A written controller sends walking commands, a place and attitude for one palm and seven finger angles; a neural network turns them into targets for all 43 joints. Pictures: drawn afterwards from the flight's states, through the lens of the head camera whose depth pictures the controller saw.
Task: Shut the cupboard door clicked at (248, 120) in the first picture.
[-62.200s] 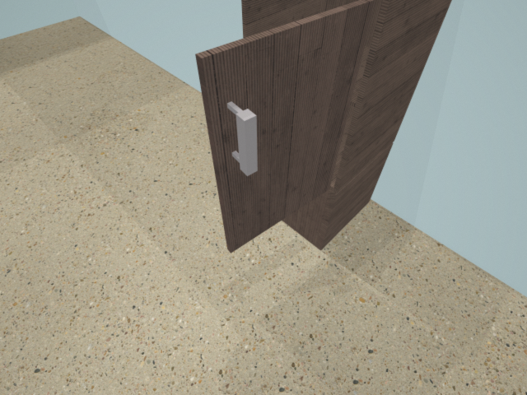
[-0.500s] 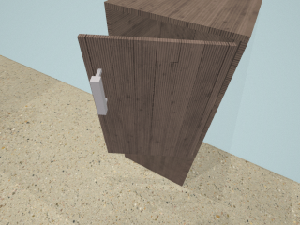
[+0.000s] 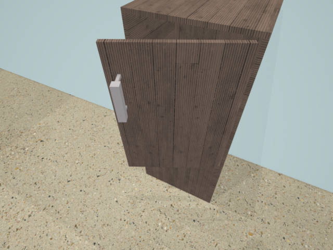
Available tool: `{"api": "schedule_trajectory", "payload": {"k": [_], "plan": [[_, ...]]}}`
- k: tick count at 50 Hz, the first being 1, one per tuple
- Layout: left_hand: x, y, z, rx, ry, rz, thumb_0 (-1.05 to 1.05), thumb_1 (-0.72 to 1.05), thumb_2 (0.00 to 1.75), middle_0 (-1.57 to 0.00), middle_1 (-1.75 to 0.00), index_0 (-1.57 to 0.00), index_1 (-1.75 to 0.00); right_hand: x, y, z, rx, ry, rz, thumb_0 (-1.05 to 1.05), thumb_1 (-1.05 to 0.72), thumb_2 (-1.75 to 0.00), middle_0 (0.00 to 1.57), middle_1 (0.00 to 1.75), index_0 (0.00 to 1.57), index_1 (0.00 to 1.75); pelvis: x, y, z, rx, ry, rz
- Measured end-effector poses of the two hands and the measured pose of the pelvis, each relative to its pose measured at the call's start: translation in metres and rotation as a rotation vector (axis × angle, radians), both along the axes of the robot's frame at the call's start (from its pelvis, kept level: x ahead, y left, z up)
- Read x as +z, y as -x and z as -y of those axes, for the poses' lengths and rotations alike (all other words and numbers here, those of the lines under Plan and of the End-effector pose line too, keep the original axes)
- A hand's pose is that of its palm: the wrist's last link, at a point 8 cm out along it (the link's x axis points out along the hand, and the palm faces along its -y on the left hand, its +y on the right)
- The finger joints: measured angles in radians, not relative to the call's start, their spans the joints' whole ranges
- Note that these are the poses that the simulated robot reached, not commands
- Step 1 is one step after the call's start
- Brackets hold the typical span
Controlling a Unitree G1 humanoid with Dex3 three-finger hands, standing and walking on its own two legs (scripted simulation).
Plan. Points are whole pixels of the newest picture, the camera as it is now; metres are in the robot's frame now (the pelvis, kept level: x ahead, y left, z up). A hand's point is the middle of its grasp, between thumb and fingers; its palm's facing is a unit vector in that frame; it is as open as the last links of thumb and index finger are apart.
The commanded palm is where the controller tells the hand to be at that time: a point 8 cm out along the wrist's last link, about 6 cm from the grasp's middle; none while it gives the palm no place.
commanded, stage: come to a stop and stand still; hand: left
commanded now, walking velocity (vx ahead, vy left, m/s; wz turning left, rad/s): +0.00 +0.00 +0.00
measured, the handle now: (120, 98) +0.51 +0.17 +0.09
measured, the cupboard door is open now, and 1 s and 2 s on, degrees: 25 25 25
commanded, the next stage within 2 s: look again from close up in 0.32 s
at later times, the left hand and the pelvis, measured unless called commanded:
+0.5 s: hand out of the picture -0.01 +0.16 -0.17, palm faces +0.01 -0.98 -0.20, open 7.4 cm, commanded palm none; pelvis -0.01 -0.02 +0.01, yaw +1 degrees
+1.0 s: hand out of the picture +0.04 +0.16 -0.16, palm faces +0.02 -0.98 -0.21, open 7.4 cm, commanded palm none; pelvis +0.02 -0.02 +0.01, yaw +1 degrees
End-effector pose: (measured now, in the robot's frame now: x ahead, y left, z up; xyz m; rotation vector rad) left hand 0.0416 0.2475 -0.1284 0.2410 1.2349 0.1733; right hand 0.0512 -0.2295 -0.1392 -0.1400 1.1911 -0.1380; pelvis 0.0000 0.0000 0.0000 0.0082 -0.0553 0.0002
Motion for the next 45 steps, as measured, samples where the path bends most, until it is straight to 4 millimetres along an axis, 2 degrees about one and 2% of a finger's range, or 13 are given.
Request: {"api": "schedule_trajectory", "payload": {"k": [6,14,18,22,28,39,45], "plan": [[0.006,0.021,-0.001,0.006,-0.014,-0.005,0.00,0.91,0.90,-0.20,-0.30,-0.20,-0.30,-0.003,0.018,0.004,0.013,-0.016,-0.022,0.01,-0.91,-0.90,0.20,0.30,0.20,0.30,0.001,0.011,0.002,0.004,-0.008,-0.011],[0.000,0.055,0.015,0.030,0.023,-0.093,0.00,0.91,0.90,-0.20,-0.30,-0.20,-0.30,-0.004,0.050,0.017,-0.001,0.004,-0.106,0.01,-0.90,-0.90,0.20,0.30,0.20,0.30,0.002,0.014,0.008,0.008,-0.011,-0.024],[-0.004,0.062,0.024,0.038,0.047,-0.121,0.00,0.91,0.90,-0.20,-0.30,-0.20,-0.30,-0.001,0.063,0.022,-0.009,0.018,-0.155,0.01,-0.90,-0.90,0.20,0.30,0.20,0.30,0.003,0.013,0.010,0.010,-0.010,-0.028],[-0.006,0.060,0.031,0.040,0.066,-0.134,0.00,0.91,0.90,-0.20,-0.30,-0.20,-0.30,0.001,0.070,0.025,-0.016,0.025,-0.188,0.01,-0.90,-0.90,0.20,0.30,0.19,0.30,0.004,0.010,0.013,0.012,-0.009,-0.031],[-0.008,0.047,0.040,0.037,0.082,-0.123,0.00,0.91,0.90,-0.20,-0.30,-0.20,-0.30,0.003,0.065,0.023,-0.016,0.019,-0.201,0.01,-0.90,-0.90,0.20,0.30,0.19,0.30,0.006,0.003,0.017,0.015,-0.007,-0.032],[-0.006,0.018,0.041,0.030,0.072,-0.079,0.00,0.91,0.90,-0.20,-0.30,-0.20,-0.30,0.001,0.031,0.012,-0.003,-0.012,-0.151,0.01,-0.90,-0.90,0.20,0.30,0.19,0.30,0.008,-0.008,0.022,0.013,-0.003,-0.027],[-0.004,0.011,0.040,0.034,0.066,-0.069,0.00,0.91,0.90,-0.20,-0.30,-0.20,-0.30,0.002,0.020,0.015,0.002,-0.004,-0.140,0.01,-0.91,-0.90,0.20,0.30,0.20,0.30,0.008,-0.013,0.022,0.013,-0.003,-0.027]]}}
